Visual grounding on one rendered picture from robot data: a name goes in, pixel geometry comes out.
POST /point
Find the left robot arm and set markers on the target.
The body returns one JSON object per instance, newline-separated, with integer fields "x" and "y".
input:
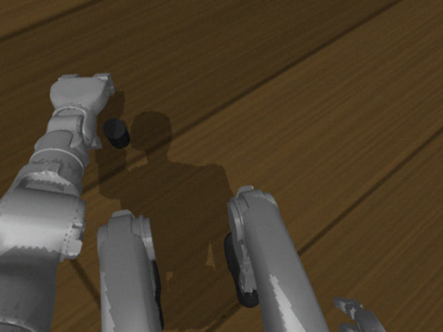
{"x": 42, "y": 220}

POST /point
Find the left robot foot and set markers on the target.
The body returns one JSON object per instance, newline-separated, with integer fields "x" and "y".
{"x": 158, "y": 293}

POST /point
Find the right robot foot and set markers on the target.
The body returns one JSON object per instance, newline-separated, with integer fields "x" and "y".
{"x": 249, "y": 300}

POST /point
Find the left robot hand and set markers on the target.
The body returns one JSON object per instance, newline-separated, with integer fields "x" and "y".
{"x": 90, "y": 92}

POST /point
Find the right robot hand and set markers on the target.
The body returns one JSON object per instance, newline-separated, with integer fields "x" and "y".
{"x": 365, "y": 320}

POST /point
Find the can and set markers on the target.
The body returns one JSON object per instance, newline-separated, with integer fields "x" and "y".
{"x": 116, "y": 133}

